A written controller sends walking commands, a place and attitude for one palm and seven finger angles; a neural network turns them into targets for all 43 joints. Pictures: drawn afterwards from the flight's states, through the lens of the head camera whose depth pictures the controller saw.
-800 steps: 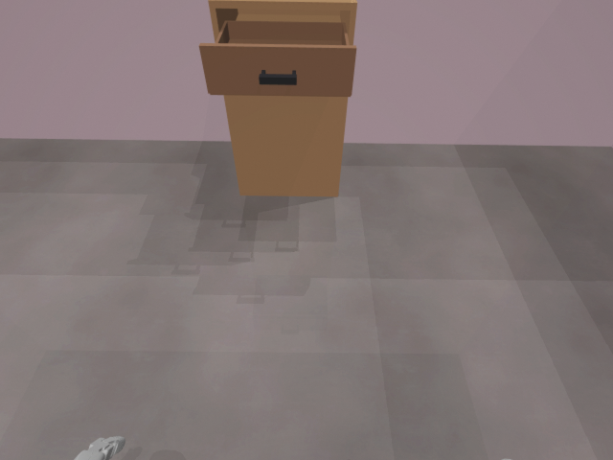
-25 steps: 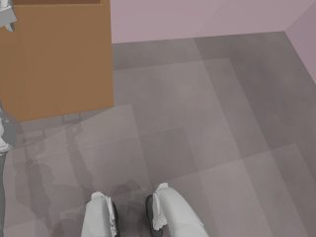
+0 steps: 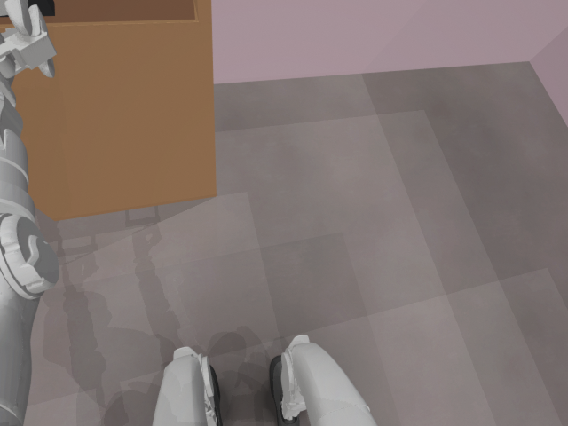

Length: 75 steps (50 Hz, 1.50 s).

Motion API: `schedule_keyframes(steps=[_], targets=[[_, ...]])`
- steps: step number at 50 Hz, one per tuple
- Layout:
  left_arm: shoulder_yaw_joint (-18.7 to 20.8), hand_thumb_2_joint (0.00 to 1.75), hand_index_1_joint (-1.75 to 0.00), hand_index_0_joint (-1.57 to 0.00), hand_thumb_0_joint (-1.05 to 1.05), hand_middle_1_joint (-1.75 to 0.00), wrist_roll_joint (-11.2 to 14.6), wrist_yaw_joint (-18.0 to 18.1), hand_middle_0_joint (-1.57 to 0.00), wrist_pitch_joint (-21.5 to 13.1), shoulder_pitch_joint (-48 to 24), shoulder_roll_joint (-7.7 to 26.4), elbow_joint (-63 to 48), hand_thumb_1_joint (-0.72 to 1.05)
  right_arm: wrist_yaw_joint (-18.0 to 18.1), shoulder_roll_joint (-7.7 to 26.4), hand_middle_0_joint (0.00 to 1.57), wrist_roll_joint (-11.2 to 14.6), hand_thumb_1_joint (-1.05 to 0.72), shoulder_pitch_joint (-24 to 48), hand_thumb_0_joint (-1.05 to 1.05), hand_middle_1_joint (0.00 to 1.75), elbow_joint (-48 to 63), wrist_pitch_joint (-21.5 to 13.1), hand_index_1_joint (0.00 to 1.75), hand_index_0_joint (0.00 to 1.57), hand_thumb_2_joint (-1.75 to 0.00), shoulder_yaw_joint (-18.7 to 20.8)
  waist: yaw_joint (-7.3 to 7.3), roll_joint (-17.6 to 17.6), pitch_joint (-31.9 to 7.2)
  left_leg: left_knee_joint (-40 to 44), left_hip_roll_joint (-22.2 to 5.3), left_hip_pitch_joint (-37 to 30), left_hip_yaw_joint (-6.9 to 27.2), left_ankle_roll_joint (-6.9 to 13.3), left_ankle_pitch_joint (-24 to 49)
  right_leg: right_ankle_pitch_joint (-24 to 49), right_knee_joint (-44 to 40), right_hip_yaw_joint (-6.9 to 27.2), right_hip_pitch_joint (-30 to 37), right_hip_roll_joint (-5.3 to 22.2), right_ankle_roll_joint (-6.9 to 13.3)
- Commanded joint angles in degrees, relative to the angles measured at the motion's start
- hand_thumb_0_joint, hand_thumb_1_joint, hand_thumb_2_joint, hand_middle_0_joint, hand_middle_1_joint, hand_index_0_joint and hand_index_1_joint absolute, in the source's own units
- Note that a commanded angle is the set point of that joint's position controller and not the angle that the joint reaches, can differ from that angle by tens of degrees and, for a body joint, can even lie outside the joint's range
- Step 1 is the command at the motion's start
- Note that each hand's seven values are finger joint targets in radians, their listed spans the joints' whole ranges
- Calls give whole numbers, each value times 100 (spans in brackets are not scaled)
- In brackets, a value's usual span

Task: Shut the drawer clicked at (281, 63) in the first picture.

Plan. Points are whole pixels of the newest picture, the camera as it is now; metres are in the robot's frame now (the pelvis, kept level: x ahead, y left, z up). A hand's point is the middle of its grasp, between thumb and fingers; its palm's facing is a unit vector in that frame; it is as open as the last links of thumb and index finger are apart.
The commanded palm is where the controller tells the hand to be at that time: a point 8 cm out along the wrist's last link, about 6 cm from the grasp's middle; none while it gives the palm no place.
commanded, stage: pull the fist back off the drawer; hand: left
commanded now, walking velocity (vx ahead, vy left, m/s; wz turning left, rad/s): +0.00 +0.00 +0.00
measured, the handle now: out of the picture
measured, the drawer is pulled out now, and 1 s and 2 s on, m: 0.00 0.00 0.00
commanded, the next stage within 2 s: draw the hand back to the body in 0.06 s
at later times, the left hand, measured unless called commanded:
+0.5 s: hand out of the picture +0.49 +0.22 +0.14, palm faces +0.13 -0.99 -0.04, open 3.2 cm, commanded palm +0.44 +0.26 +0.15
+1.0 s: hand out of the picture +0.32 +0.23 +0.21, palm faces +0.34 -0.90 -0.28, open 3.3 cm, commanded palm +0.27 +0.27 +0.22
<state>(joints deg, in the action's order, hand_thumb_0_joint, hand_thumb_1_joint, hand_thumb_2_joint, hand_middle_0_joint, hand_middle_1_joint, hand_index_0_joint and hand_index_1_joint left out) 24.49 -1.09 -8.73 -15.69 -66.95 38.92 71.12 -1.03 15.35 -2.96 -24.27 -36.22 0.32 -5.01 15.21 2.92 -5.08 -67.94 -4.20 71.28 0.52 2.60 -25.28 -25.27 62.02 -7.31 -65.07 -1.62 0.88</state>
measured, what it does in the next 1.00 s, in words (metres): rises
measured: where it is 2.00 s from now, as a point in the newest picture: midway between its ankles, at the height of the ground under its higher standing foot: (248, 413)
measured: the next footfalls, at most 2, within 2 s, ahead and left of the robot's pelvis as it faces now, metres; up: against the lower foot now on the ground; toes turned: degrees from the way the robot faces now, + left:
none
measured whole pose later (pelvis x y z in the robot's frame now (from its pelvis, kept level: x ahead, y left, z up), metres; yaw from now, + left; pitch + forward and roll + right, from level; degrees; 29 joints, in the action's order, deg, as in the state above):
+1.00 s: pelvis +0.05 -0.01 +0.10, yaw +3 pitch -1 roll +0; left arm 9.7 4.6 5.0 -2.8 3.8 17.9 2.5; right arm 4.2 14.2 2.3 -9.4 -32.4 0.3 -3.4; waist -1.6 3.7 -0.6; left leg -29.2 -0.2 12.4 -3.1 1.4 -15.8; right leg -17.6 27.9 -3.8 -9.2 0.4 0.8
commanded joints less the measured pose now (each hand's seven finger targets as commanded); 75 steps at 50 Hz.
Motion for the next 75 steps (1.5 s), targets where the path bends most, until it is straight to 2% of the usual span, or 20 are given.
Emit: schedule_keyframes(steps=[1,8,12,14,16,19,22,25,26,33,34,36,40,46,55,57,66,69,71,75], targets=[[280,90,-160,-140,0,-160,199,97,-140,-440,-2637,1443,-1421,90,51,1210,20,20,-90,-1231,0,30,74,35,30,20,-90,447,49,1199,-3055,850,39,-3272,581,-36,1416,724,-910,430,844,-167,34],[406,90,-160,-140,0,-160,212,103,-140,-667,-2068,1411,-1516,90,41,1134,20,40,-90,-1186,0,30,154,154,30,20,-90,513,-118,998,-3125,843,92,-3281,409,-32,2022,1364,-911,501,1413,-177,14],[606,90,-160,-140,0,-160,499,-13,-140,-743,-494,1245,-2826,90,-46,1097,20,135,-90,-1051,0,30,481,273,30,20,-90,634,-728,1372,-4162,1165,105,-4616,360,-145,3320,2330,-1022,471,2242,-223,70],[322,90,-160,-140,0,-160,684,-77,-140,-601,128,749,-3509,90,-64,1015,20,243,-90,-888,0,30,635,293,30,20,-90,675,-782,1228,-4198,1351,112,-4924,311,-131,3636,2658,-1219,457,2629,-240,47],[179,90,-160,-140,0,-160,866,-127,-140,-396,810,392,-3868,90,-57,968,20,334,-90,-790,0,30,673,287,30,20,-90,721,-827,862,-3939,1502,93,-5006,286,-108,3863,2939,-1396,437,2900,-245,22],[-14,90,-160,-140,0,-160,1139,-100,-140,-152,1563,-65,-4252,90,10,906,20,445,-90,-512,0,30,737,224,30,20,-90,744,-862,382,-3049,1840,137,-4676,124,-45,3337,2977,-1723,452,3326,-221,-17],[-215,90,-160,-140,0,-160,1251,14,-140,-124,2073,-386,-4674,90,76,851,20,504,-90,-291,0,30,730,118,30,20,-90,749,-909,451,-2367,2073,142,-4790,67,-55,3324,2920,-1904,450,3389,-178,-13],[-528,90,-160,-140,0,-160,1293,59,-140,-147,2753,-774,-5208,90,86,788,20,526,-90,-78,0,30,799,2,30,20,-90,746,-982,631,-2094,2217,144,-5138,49,-64,3657,3009,-2017,444,3486,-138,-1],[-551,90,-160,-140,0,-160,1309,45,-140,-101,3001,-832,-5136,90,86,780,20,530,-90,-24,0,30,793,-24,30,20,-90,728,-989,398,-1953,2297,138,-5141,96,-82,3620,2982,-2041,408,3557,-129,-7],[-468,90,-160,-140,0,-160,1567,-117,-140,107,3893,-828,-6361,90,231,743,20,596,-90,711,0,30,1096,-243,30,20,-90,675,-1247,134,-1870,2726,231,-5427,68,-92,3237,3035,-2308,420,4357,-20,4],[-758,90,-160,-140,0,-160,792,436,-140,278,4076,-372,-6769,90,308,695,20,594,-90,1132,0,30,1147,-135,30,20,-90,703,-1474,288,-1859,3005,279,-5822,20,-83,3077,2734,-2654,619,4510,153,100],[-1025,90,-160,-140,0,-160,774,870,-140,555,4416,-937,-7036,90,402,622,20,580,-90,1310,0,30,1255,-145,30,20,-90,650,-1354,109,-1269,3320,286,-5844,12,-95,2476,2408,-2937,580,4464,127,82],[-1086,90,-160,-140,0,-160,639,1264,-140,807,4566,-911,-7407,90,533,632,20,591,-90,1656,0,30,1204,-138,30,20,-90,550,-1409,-132,-680,3811,287,-5968,45,-64,1908,2009,-3364,595,4840,142,104],[-1132,90,-160,-140,0,-160,594,1433,-140,923,5525,-1119,-7975,90,572,547,20,530,-90,1955,0,30,1165,-264,30,20,-90,450,-1566,-40,-427,4327,297,-6520,24,-65,1914,1954,-3821,607,5395,163,99],[-549,90,-160,-140,0,-160,621,1447,-140,900,7337,-883,-9307,90,509,468,20,401,-90,2204,0,30,1126,-417,30,20,-90,460,-1765,-189,23,4626,318,-6723,-89,-53,2306,2349,-4285,632,5943,191,79],[-508,90,-160,-140,0,-160,613,1444,-140,858,7658,-928,-9787,90,492,419,20,392,-90,2205,0,30,1152,-466,30,20,-90,471,-1784,142,-93,4620,326,-6855,-122,-58,2466,2508,-4266,644,6038,219,80],[-271,90,-160,-140,0,-160,635,1465,-140,708,9299,-1001,-10794,90,477,371,20,372,-90,2183,0,30,1175,-733,30,20,-90,568,-1821,-236,359,4550,303,-6797,-140,-41,2239,2237,-4490,661,5817,222,28],[-234,90,-160,-140,0,-160,593,1485,-140,641,9474,-1031,-10910,90,519,361,20,376,-90,2147,0,30,1136,-809,30,20,-90,585,-1818,-88,489,4549,302,-6796,-156,-43,2020,1977,-4525,670,5658,221,29],[-351,90,-160,-140,0,-160,588,1492,-140,648,9293,-1152,-10667,90,536,366,20,386,-90,2115,0,30,1089,-837,30,20,-90,590,-1736,-192,895,4594,304,-6684,-132,-46,1698,1550,-4663,674,5422,219,9],[-286,90,-160,-140,0,-160,557,1518,-140,603,9109,-1082,-10561,90,611,398,20,370,-90,2068,0,30,1046,-881,30,20,-90,620,-1766,-235,704,4551,323,-6801,-139,1,1739,1580,-4646,699,5465,244,4]])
